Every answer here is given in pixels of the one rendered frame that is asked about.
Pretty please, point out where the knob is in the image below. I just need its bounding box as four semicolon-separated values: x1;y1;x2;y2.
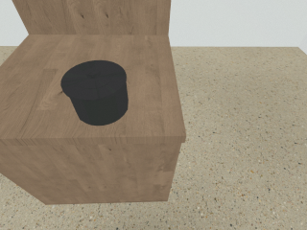
85;66;101;79

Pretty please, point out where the lid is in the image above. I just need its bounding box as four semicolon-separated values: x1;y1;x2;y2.
60;60;127;103

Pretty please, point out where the pot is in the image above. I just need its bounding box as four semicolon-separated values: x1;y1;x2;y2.
70;83;129;126

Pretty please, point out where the table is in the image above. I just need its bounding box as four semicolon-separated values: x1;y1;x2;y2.
0;0;187;205

